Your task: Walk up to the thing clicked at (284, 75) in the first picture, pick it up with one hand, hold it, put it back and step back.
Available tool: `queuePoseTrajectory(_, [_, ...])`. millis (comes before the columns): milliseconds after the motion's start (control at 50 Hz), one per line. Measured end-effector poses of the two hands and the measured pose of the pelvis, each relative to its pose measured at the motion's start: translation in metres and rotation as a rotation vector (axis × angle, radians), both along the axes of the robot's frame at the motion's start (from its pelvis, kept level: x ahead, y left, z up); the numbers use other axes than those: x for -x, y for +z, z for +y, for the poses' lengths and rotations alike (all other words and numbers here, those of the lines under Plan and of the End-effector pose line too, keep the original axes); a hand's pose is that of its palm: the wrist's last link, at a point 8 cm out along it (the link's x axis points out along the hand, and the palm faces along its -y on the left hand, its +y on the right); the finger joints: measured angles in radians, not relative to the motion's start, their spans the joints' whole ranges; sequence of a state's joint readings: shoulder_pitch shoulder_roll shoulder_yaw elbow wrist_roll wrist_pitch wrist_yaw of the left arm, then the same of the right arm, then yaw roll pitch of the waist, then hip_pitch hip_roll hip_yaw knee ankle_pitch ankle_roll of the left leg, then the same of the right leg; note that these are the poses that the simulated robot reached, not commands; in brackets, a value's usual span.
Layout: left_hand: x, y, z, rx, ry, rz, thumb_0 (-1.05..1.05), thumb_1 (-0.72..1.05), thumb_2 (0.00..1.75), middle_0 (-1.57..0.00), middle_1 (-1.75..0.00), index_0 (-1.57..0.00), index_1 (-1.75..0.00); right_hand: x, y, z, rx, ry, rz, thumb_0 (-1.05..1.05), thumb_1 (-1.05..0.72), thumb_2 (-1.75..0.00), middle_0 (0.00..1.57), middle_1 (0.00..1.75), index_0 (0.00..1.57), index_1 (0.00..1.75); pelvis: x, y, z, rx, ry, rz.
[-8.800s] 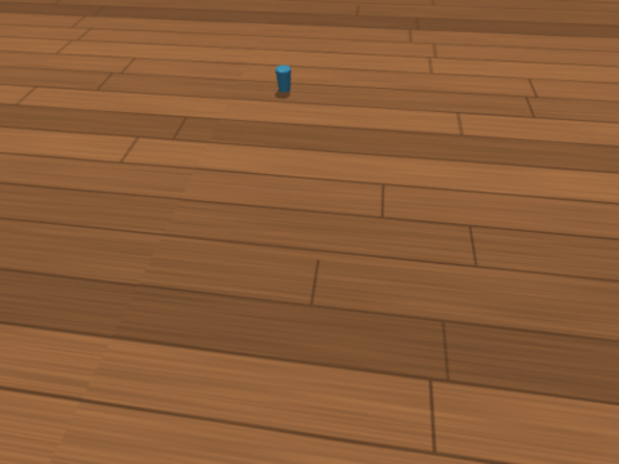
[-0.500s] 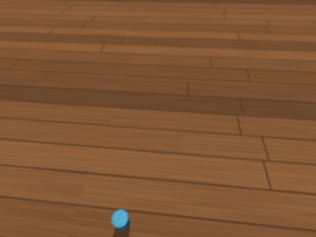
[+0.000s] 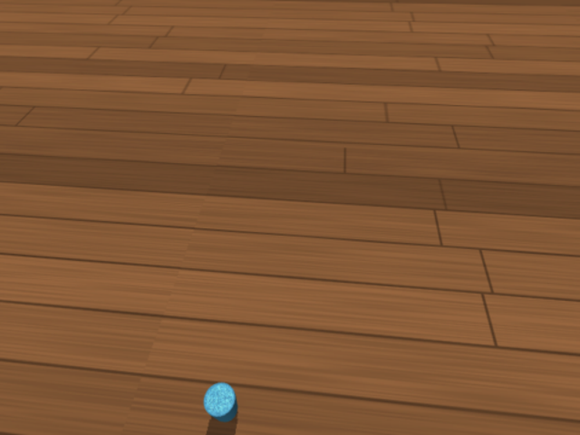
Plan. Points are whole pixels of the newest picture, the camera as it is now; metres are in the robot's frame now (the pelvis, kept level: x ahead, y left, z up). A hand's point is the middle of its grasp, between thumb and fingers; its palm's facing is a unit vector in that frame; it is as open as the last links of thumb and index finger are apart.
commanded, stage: stand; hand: left
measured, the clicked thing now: (223, 404) +0.33 +0.24 -0.72
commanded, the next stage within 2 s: go down in 0.66 s
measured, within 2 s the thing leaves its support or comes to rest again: neither
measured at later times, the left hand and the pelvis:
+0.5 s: hand out of the picture +0.07 +0.26 -0.16, palm faces -0.03 -0.94 -0.34, open 7.4 cm; pelvis +0.00 +0.00 +0.00, yaw +0 degrees
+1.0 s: hand out of the picture +0.16 +0.26 -0.17, palm faces +0.04 -0.95 -0.32, open 11.1 cm; pelvis -0.01 +0.00 -0.02, yaw +0 degrees
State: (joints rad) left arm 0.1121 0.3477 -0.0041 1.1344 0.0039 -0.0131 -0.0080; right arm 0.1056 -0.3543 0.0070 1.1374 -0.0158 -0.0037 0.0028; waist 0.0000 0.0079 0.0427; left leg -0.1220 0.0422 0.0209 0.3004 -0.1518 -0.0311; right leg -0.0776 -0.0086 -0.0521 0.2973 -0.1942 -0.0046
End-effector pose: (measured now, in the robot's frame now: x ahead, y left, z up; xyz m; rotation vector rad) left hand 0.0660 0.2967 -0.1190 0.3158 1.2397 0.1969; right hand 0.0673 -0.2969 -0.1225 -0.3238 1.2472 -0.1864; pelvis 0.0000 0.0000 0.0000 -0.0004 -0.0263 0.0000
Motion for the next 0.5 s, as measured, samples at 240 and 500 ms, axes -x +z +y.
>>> queuePoseTrajectory(240, [-0.0016, 0.0007, 0.0011, -0.001, -0.005, -0.003, 0.00, 0.91, 0.90, -0.20, -0.30, -0.21, -0.30, 0.0006, -0.0003, 0.0015, -0.002, -0.004, -0.002, 0.00, -0.91, -0.90, 0.20, 0.30, 0.20, 0.30, -0.0008, 0.0001, 0.0011, -0.002, -0.003, -0.002])
queuePoseTrajectory(500, [-0.0019, 0.0010, 0.0031, -0.004, -0.003, 0.001, 0.00, 0.91, 0.90, -0.20, -0.30, -0.21, -0.30, -0.0002, -0.0002, 0.0022, -0.002, -0.004, -0.003, 0.00, -0.91, -0.90, 0.20, 0.30, 0.20, 0.30, -0.0024, 0.0001, 0.0018, -0.002, -0.005, -0.002])
